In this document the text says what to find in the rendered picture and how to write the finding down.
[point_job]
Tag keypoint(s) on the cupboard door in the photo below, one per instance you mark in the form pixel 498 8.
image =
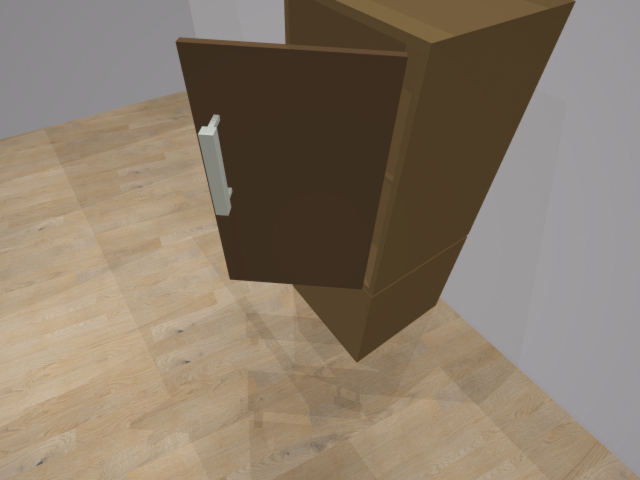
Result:
pixel 305 134

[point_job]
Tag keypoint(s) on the handle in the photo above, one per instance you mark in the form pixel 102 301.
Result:
pixel 212 156

